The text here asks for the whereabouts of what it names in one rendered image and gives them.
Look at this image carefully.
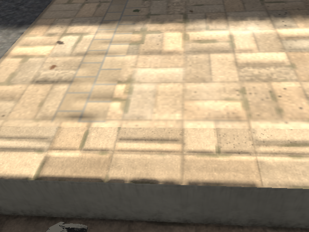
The left robot hand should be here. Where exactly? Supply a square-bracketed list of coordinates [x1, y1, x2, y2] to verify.
[46, 221, 88, 232]

